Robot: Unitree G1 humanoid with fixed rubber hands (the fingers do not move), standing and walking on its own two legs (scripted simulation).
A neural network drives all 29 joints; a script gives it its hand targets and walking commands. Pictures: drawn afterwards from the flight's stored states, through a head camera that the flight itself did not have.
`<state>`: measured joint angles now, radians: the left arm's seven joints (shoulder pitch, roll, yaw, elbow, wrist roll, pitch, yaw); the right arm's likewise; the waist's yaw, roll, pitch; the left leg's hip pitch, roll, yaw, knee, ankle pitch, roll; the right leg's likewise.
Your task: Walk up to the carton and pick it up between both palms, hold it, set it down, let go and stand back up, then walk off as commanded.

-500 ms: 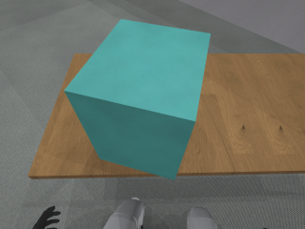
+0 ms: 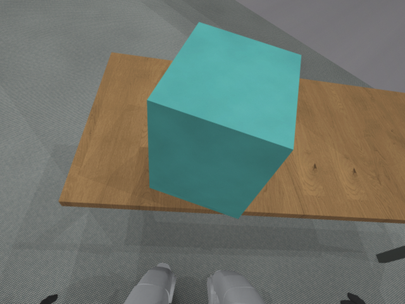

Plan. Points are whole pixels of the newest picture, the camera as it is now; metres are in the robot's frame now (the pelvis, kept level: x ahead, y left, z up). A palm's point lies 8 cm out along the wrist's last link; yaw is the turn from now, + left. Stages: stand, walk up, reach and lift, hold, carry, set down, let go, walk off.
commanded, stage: walk up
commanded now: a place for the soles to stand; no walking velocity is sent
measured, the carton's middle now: (219, 126) +0.45 -0.02 +0.06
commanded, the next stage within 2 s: none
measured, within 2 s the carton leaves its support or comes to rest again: neither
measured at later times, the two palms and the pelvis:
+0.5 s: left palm out of the picture -0.08 +0.21 -0.10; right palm out of the picture -0.08 -0.43 -0.11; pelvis -0.11 -0.11 +0.00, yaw -1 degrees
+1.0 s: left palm out of the picture -0.01 +0.26 -0.13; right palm out of the picture -0.09 -0.37 -0.09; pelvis -0.06 -0.05 +0.00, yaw -1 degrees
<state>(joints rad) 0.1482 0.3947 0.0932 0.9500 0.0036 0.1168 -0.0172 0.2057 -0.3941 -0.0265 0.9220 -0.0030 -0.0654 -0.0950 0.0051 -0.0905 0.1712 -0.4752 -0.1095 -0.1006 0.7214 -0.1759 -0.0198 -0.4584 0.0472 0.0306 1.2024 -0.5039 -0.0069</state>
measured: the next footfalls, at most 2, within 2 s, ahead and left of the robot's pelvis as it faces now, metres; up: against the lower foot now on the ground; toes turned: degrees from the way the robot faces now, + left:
right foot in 0.24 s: -0.03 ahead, -0.17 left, +0.00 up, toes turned +0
left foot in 0.88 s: +0.00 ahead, +0.06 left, +0.00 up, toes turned -6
